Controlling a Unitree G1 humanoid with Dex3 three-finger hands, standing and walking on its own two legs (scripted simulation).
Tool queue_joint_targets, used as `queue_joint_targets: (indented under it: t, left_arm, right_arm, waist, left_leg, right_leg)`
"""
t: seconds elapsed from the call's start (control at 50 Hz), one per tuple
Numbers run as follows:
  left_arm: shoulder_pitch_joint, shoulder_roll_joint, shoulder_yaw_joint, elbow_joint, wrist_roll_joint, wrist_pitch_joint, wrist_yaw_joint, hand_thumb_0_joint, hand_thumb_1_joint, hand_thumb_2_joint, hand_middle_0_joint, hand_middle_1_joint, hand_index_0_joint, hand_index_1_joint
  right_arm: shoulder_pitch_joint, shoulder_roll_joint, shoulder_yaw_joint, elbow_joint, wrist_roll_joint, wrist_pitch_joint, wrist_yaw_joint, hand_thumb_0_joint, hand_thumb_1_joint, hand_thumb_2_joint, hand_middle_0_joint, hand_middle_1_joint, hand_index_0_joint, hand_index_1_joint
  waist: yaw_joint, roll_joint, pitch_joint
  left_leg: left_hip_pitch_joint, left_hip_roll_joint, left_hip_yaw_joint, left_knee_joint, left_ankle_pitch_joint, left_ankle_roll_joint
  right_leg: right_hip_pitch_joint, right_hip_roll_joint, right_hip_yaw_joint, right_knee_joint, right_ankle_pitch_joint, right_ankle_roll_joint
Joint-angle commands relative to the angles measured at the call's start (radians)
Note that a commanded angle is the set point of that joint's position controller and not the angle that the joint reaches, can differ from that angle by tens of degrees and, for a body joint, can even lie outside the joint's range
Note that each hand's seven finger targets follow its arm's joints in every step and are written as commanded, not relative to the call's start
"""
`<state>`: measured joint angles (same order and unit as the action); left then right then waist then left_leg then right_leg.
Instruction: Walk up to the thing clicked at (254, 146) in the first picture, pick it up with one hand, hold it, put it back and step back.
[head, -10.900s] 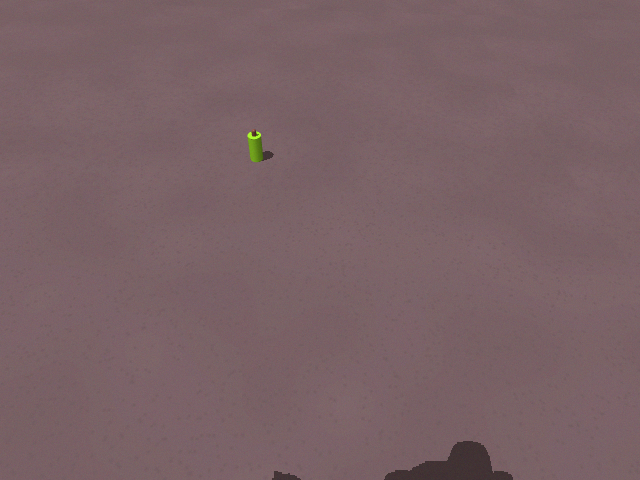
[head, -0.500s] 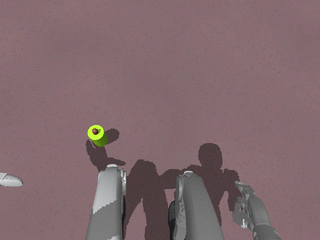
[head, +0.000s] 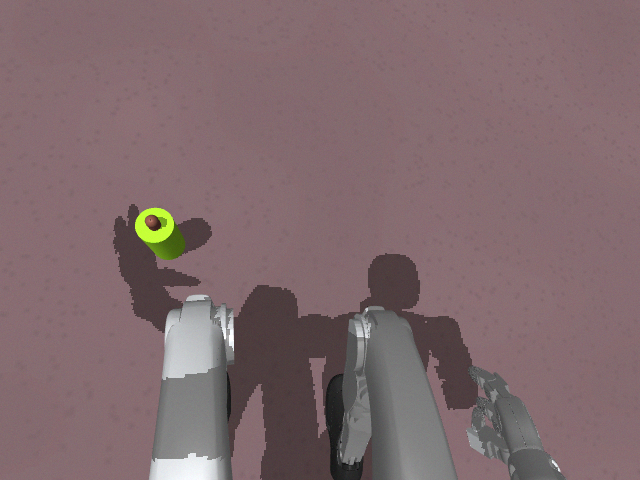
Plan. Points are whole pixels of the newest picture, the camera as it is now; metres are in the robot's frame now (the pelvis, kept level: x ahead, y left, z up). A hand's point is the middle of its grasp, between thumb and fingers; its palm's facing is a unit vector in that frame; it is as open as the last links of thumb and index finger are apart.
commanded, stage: go down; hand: left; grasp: from the side
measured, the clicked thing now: (160, 233) +0.46 +0.27 -0.35
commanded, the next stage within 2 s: approach in 0.74 s
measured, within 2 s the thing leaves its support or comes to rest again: neither
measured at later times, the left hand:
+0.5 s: hand out of the picture +0.35 +0.43 -0.04, palm faces +0.26 -0.96 -0.09, open 17.5 cm
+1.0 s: hand out of the picture +0.36 +0.44 -0.06, palm faces +0.27 -0.96 -0.05, open 17.6 cm
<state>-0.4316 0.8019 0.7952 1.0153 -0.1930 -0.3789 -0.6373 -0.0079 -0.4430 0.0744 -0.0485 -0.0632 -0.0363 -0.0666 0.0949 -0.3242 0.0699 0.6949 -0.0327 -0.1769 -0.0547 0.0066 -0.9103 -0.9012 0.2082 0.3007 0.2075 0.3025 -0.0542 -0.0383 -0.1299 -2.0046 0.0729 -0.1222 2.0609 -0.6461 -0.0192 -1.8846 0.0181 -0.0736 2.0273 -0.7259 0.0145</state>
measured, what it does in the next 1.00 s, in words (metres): lowers itself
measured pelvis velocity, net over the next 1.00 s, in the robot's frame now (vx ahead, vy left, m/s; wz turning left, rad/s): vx -0.01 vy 0.00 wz -0.04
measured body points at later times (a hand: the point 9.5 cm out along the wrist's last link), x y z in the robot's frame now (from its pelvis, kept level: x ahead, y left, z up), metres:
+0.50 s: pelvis -0.01 +0.00 -0.04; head +0.20 +0.08 +0.35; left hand +0.33 +0.48 -0.03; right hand +0.16 -0.27 -0.15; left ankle +0.09 +0.13 -0.41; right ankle +0.08 -0.13 -0.41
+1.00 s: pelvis -0.01 +0.00 -0.07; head +0.21 +0.08 +0.32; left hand +0.34 +0.49 -0.06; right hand +0.16 -0.27 -0.16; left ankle +0.09 +0.13 -0.41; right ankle +0.08 -0.13 -0.41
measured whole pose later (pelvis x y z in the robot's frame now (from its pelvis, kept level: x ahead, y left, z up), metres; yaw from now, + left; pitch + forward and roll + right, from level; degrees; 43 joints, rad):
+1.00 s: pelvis -0.01 +0.00 -0.07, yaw -2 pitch +31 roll -8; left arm -0.56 0.96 0.88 1.14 -0.28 -0.43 -0.75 -0.01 -0.58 0.05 -0.07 -0.07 -0.04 -0.09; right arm 0.06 -0.36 0.15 0.68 -0.06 -0.18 -0.04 0.00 -0.92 -0.91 0.21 0.30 0.21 0.30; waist -0.08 -0.06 -0.05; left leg -2.18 0.07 -0.17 2.28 -0.66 -0.02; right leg -2.04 0.03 -0.10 2.23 -0.74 0.02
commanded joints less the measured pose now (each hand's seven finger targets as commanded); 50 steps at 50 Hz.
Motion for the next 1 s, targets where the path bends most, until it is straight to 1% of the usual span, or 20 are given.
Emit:
queue_joint_targets:
  t: [0.0,0.06,0.14,0.18,0.2,0.28,0.34,0.44,0.56,0.62,0.68,0.7,0.72,0.76,0.8,0.82,0.86,0.9,0.94,0.98]
  left_arm:
    - [-0.166,0.395,0.071,-0.174,-0.048,-0.069,-0.026,0.000,-0.524,0.072,-0.040,-0.056,-0.032,-0.062]
    - [-0.190,0.387,0.060,-0.148,-0.048,-0.071,-0.045,0.000,-0.542,0.072,-0.042,-0.061,-0.034,-0.067]
    - [-0.231,0.464,0.098,-0.179,-0.050,-0.075,-0.053,0.000,-0.545,0.070,-0.043,-0.057,-0.033,-0.064]
    - [-0.228,0.474,0.097,-0.165,-0.046,-0.072,-0.056,0.000,-0.541,0.072,-0.043,-0.056,-0.034,-0.063]
    - [-0.232,0.490,0.117,-0.188,-0.048,-0.071,-0.056,0.000,-0.538,0.081,-0.043,-0.059,-0.030,-0.069]
    - [-0.207,0.489,0.119,-0.165,-0.045,-0.060,-0.053,0.000,-0.533,0.091,-0.038,-0.071,-0.029,-0.078]
    - [-0.218,0.482,0.107,-0.164,-0.052,-0.056,-0.056,0.000,-0.544,0.088,-0.039,-0.067,-0.030,-0.075]
    - [-0.233,0.474,0.104,-0.144,-0.064,-0.055,-0.071,0.000,-0.536,0.078,-0.040,-0.057,-0.029,-0.066]
    - [-0.268,0.506,0.114,-0.139,-0.071,-0.066,-0.084,0.000,-0.572,0.075,-0.043,-0.066,-0.034,-0.074]
    - [-0.261,0.545,0.131,-0.155,-0.065,-0.067,-0.085,0.000,-0.567,0.076,-0.044,-0.063,-0.033,-0.072]
    - [-0.253,0.539,0.129,-0.141,-0.065,-0.061,-0.087,0.000,-0.568,0.083,-0.044,-0.070,-0.032,-0.080]
    - [-0.245,0.540,0.130,-0.140,-0.069,-0.062,-0.087,0.000,-0.557,0.077,-0.044,-0.061,-0.032,-0.071]
    - [-0.264,0.557,0.135,-0.161,-0.071,-0.065,-0.087,0.000,-0.555,0.080,-0.043,-0.066,-0.033,-0.074]
    - [-0.247,0.565,0.145,-0.153,-0.073,-0.065,-0.087,0.000,-0.557,0.067,-0.047,-0.057,-0.036,-0.066]
    - [-0.245,0.552,0.140,-0.142,-0.076,-0.064,-0.090,0.000,-0.564,0.076,-0.045,-0.063,-0.032,-0.074]
    - [-0.250,0.557,0.143,-0.144,-0.081,-0.066,-0.092,0.000,-0.573,0.130,-0.067,-0.105,-0.033,-0.138]
    - [-0.245,0.549,0.148,-0.116,-0.089,-0.072,-0.099,0.000,-0.611,0.021,-0.080,-0.069,-0.056,-0.090]
    - [-0.248,0.504,0.131,-0.053,-0.103,-0.089,-0.112,0.000,-0.611,0.030,-0.071,-0.066,-0.048,-0.087]
    - [-0.259,0.471,0.124,0.000,-0.122,-0.119,-0.121,0.000,-0.611,0.024,-0.075,-0.066,-0.050,-0.088]
    - [-0.278,0.442,0.107,0.055,-0.136,-0.155,-0.128,0.000,-0.611,0.022,-0.076,-0.065,-0.053,-0.085]
  right_arm:
    - [0.094,-0.224,-0.077,-0.062,-0.001,-0.031,-0.016,0.000,-0.928,-0.911,0.199,0.300,0.199,0.300]
    - [0.100,-0.234,-0.078,-0.052,-0.006,-0.033,-0.016,0.000,-0.927,-0.911,0.199,0.300,0.199,0.300]
    - [0.115,-0.238,-0.068,-0.049,-0.012,-0.032,-0.015,0.000,-0.927,-0.911,0.199,0.300,0.199,0.300]
    - [0.106,-0.242,-0.066,-0.048,-0.014,-0.031,-0.015,0.000,-0.926,-0.910,0.199,0.300,0.199,0.300]
    - [0.111,-0.243,-0.067,-0.050,-0.014,-0.030,-0.014,0.000,-0.929,-0.911,0.199,0.300,0.199,0.300]
    - [0.102,-0.249,-0.063,-0.051,-0.012,-0.025,-0.011,0.000,-0.926,-0.911,0.199,0.300,0.199,0.300]
    - [0.093,-0.247,-0.060,-0.057,-0.010,-0.020,-0.013,0.000,-0.925,-0.911,0.199,0.300,0.199,0.300]
    - [0.096,-0.249,-0.052,-0.059,-0.010,-0.024,-0.010,0.000,-0.927,-0.911,0.199,0.300,0.199,0.300]
    - [0.106,-0.253,-0.044,-0.055,-0.014,-0.026,-0.009,0.000,-0.926,-0.910,0.199,0.300,0.199,0.300]
    - [0.108,-0.258,-0.040,-0.056,-0.016,-0.021,-0.008,0.000,-0.929,-0.911,0.199,0.300,0.199,0.300]
    - [0.110,-0.260,-0.035,-0.055,-0.016,-0.018,-0.007,0.000,-0.927,-0.911,0.199,0.300,0.199,0.300]
    - [0.100,-0.261,-0.037,-0.059,-0.014,-0.019,-0.006,0.000,-0.927,-0.911,0.199,0.300,0.199,0.300]
    - [0.100,-0.262,-0.033,-0.059,-0.013,-0.019,-0.006,0.000,-0.929,-0.911,0.199,0.300,0.199,0.300]
    - [0.091,-0.265,-0.032,-0.065,-0.013,-0.018,-0.005,0.000,-0.931,-0.912,0.199,0.300,0.199,0.300]
    - [0.095,-0.261,-0.029,-0.064,-0.013,-0.019,-0.004,0.000,-0.932,-0.912,0.199,0.300,0.199,0.300]
    - [0.097,-0.263,-0.029,-0.063,-0.013,-0.018,-0.004,0.000,-0.937,-0.913,0.200,0.300,0.199,0.300]
    - [0.091,-0.268,-0.024,-0.064,-0.016,-0.019,-0.002,0.000,-0.924,-0.908,0.198,0.300,0.198,0.300]
    - [0.083,-0.268,-0.015,-0.059,-0.018,-0.019,-0.001,0.000,-0.922,-0.909,0.198,0.300,0.198,0.300]
    - [0.085,-0.266,-0.001,-0.057,-0.026,-0.026,0.003,0.000,-0.925,-0.909,0.197,0.300,0.198,0.300]
    - [0.069,-0.273,0.011,-0.063,-0.037,-0.031,0.006,0.000,-0.920,-0.907,0.198,0.300,0.198,0.300]
  waist:
    - [0.054,0.256,-0.563]
    - [0.040,0.267,-0.549]
    - [0.054,0.258,-0.610]
    - [0.059,0.264,-0.615]
    - [0.067,0.269,-0.643]
    - [0.074,0.298,-0.593]
    - [0.064,0.281,-0.560]
    - [0.042,0.261,-0.545]
    - [0.033,0.244,-0.559]
    - [0.057,0.286,-0.593]
    - [0.045,0.296,-0.577]
    - [0.057,0.284,-0.569]
    - [0.049,0.305,-0.566]
    - [0.056,0.309,-0.550]
    - [0.044,0.280,-0.545]
    - [0.042,0.288,-0.534]
    - [0.037,0.282,-0.521]
    - [0.004,0.243,-0.463]
    - [-0.019,0.196,-0.454]
    - [-0.041,0.167,-0.427]
  left_leg:
    - [0.524,-0.007,0.030,-0.238,0.134,0.038]
    - [0.512,-0.004,0.017,-0.226,0.104,0.035]
    - [0.485,-0.009,0.038,-0.184,0.138,0.037]
    - [0.491,-0.009,0.038,-0.175,0.143,0.036]
    - [0.516,-0.007,0.033,-0.174,0.157,0.036]
    - [0.490,-0.005,0.017,-0.188,0.105,0.030]
    - [0.446,-0.006,0.026,-0.178,0.077,0.033]
    - [0.427,-0.005,0.020,-0.146,0.091,0.036]
    - [0.383,-0.011,0.034,-0.110,0.089,0.040]
    - [0.425,-0.008,0.031,-0.110,0.125,0.036]
    - [0.428,-0.007,0.021,-0.110,0.114,0.033]
    - [0.410,-0.008,0.027,-0.109,0.105,0.035]
    - [0.407,-0.008,0.024,-0.109,0.100,0.034]
    - [0.394,-0.008,0.025,-0.111,0.079,0.034]
    - [0.386,-0.006,0.025,-0.097,0.084,0.036]
    - [0.375,-0.007,0.028,-0.095,0.081,0.036]
    - [0.376,-0.005,0.018,-0.082,0.096,0.036]
    - [0.323,-0.004,0.012,-0.056,0.088,0.039]
    - [0.290,-0.004,0.012,-0.013,0.120,0.043]
    - [0.256,-0.002,0.006,0.013,0.095,0.042]
  right_leg:
    - [0.145,0.022,-0.014,-0.197,0.159,-0.058]
    - [0.111,0.020,-0.023,-0.172,0.144,-0.058]
    - [0.164,0.021,-0.020,-0.157,0.163,-0.054]
    - [0.145,0.022,-0.022,-0.147,0.163,-0.055]
    - [0.143,0.023,-0.024,-0.140,0.171,-0.056]
    - [0.090,0.023,-0.036,-0.107,0.142,-0.060]
    - [0.079,0.027,-0.035,-0.112,0.121,-0.059]
    - [0.067,0.028,-0.040,-0.096,0.133,-0.057]
    - [0.092,0.030,-0.040,-0.096,0.126,-0.053]
    - [0.085,0.030,-0.042,-0.075,0.147,-0.057]
    - [0.068,0.031,-0.050,-0.066,0.142,-0.057]
    - [0.067,0.033,-0.045,-0.069,0.135,-0.057]
    - [0.059,0.032,-0.049,-0.059,0.132,-0.059]
    - [0.053,0.034,-0.050,-0.058,0.116,-0.059]
    - [0.053,0.036,-0.050,-0.061,0.120,-0.056]
    - [0.055,0.036,-0.052,-0.060,0.118,-0.056]
    - [0.038,0.037,-0.056,-0.045,0.132,-0.056]
    - [0.022,0.039,-0.067,-0.030,0.126,-0.054]
    - [0.037,0.045,-0.072,-0.020,0.153,-0.049]
    - [0.030,0.049,-0.081,-0.008,0.137,-0.046]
